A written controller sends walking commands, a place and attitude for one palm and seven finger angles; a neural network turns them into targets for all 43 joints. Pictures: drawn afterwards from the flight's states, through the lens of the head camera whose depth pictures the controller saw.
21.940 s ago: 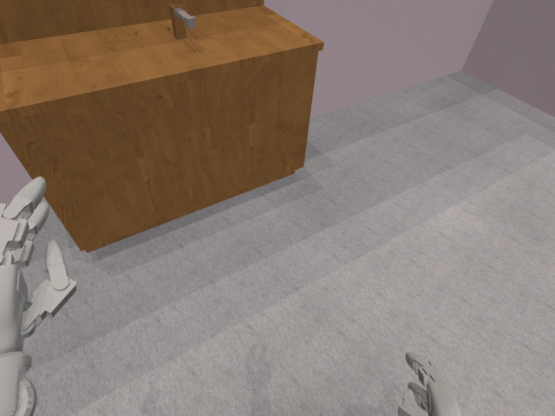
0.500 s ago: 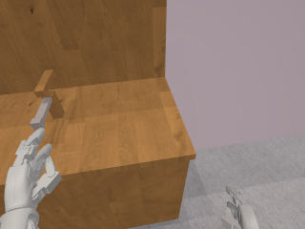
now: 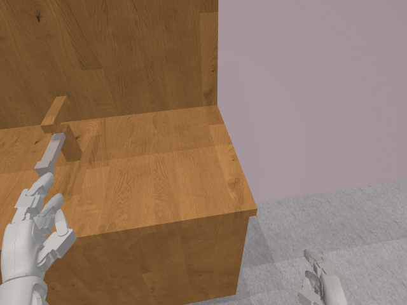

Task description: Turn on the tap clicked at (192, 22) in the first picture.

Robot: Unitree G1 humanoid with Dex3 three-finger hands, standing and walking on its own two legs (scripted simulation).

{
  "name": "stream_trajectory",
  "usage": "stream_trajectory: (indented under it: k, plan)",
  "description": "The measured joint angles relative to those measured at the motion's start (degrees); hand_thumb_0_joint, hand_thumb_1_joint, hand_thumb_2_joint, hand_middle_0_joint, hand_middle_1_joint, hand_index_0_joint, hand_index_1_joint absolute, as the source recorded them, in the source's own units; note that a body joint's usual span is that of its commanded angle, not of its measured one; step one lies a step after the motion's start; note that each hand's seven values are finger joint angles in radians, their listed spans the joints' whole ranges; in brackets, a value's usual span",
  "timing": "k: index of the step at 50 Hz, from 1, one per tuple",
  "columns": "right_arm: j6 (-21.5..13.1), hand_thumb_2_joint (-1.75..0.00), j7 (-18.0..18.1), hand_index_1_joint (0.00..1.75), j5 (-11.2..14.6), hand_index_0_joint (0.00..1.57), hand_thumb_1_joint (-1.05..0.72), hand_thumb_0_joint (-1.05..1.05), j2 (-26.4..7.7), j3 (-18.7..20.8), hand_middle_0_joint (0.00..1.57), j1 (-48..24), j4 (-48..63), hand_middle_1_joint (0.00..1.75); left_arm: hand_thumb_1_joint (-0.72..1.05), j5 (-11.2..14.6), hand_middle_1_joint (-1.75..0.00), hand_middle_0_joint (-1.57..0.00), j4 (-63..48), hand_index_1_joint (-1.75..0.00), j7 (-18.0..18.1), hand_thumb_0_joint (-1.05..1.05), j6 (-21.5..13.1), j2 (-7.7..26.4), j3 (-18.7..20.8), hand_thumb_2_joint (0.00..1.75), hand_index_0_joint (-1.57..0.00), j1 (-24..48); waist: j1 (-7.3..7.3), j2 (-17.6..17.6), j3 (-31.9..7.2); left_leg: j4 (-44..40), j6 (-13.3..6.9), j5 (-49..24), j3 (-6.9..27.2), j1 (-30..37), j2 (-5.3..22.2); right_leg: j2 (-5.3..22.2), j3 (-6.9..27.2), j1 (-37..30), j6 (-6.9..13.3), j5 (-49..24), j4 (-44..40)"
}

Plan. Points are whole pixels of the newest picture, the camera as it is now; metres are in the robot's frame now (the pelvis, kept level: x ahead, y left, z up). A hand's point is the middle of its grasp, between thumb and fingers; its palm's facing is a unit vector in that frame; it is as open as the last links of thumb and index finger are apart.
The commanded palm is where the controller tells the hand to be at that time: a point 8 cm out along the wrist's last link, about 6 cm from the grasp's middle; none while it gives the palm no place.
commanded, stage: reach beside the lever's end, fingers flat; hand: left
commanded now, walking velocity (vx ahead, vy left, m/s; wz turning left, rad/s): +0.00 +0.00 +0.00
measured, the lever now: (45, 168) +0.36 +0.41 +0.08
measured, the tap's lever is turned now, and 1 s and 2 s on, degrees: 0 0 0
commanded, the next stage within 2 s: none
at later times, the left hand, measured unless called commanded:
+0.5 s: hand (47, 219) +0.21 +0.30 +0.12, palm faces +0.49 -0.86 -0.12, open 7.5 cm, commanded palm +0.17 +0.35 +0.12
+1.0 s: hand (31, 202) +0.25 +0.37 +0.10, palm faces +0.51 -0.86 -0.11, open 7.6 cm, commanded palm +0.21 +0.41 +0.10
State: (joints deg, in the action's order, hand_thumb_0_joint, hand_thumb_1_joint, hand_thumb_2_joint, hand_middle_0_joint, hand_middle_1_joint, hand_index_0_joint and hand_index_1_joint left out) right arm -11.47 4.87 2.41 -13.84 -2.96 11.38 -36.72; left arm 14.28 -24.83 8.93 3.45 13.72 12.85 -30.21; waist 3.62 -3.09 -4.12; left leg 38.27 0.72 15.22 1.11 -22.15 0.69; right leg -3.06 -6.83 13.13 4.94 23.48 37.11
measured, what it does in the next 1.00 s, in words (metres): stands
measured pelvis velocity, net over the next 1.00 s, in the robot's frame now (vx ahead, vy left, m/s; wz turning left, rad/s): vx -0.01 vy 0.03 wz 0.00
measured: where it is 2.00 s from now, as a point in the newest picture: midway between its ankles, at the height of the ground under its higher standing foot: outside the picture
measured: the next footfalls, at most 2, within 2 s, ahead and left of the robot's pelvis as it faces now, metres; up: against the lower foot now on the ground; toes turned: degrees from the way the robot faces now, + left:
none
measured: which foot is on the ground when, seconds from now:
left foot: down 0.00-1.00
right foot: down 0.00-1.00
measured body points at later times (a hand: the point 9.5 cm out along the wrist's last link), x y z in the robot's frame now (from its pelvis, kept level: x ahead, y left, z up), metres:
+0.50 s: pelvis -0.01 +0.01 +0.00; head -0.02 -0.01 +0.45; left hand +0.18 +0.34 +0.13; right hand +0.17 -0.23 -0.08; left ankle +0.06 +0.13 -0.72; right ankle -0.03 -0.06 -0.72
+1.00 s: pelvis -0.01 +0.03 +0.00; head +0.00 +0.03 +0.45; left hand +0.22 +0.41 +0.11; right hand +0.16 -0.21 -0.09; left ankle +0.06 +0.13 -0.72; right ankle -0.03 -0.06 -0.72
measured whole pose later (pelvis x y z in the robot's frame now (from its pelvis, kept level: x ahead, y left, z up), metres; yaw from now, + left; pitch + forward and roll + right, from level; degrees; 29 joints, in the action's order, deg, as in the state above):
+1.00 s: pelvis -0.01 +0.03 +0.00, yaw +0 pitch +2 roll -2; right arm -11.8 6.0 2.7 -14.6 -2.4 11.1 -41.2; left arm 15.3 12.7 -1.2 -5.4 22.1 27.2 -3.2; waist 1.7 -2.1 -1.8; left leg 38.8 -1.8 13.8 0.6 -27.3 -0.3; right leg -2.0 -6.5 17.7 2.6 21.2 36.4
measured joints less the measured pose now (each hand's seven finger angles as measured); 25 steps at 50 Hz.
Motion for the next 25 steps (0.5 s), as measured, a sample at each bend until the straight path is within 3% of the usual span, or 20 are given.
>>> stream_trajectory:
  k: [25]
  plan:
    - [-1.56, -0.9, 0.96, 0.3, 0.58, 0.2, -0.91, 0.02, -0.71, 1.0, 0.2, -0.04, -3.9, 0.3, 0.9, 2.27, -0.29, -0.2, 18.22, -0.29, -5.36, 0.02, -5.23, 3.5, 8.67, 0.9, -0.2, 12.28, -0.86, 0.16, 1.37, -0.65, -0.6, -1.23, -0.04, -1.7, -0.09, 0.09, 0.03, 1.61, -0.54, -1.45, -0.9]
